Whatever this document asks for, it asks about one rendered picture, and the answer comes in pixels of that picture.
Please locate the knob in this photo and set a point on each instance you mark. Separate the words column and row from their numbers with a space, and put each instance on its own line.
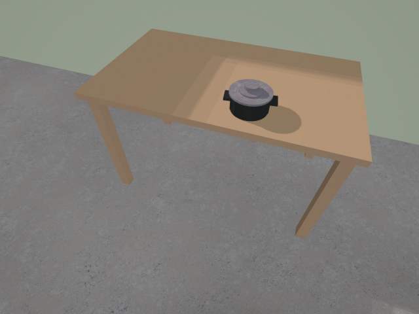
column 251, row 86

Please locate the pot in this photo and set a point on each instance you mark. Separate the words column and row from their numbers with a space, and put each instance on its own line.
column 249, row 113

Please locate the table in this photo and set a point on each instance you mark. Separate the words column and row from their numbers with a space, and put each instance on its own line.
column 182, row 78

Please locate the lid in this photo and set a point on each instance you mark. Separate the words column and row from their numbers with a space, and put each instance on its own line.
column 252, row 99

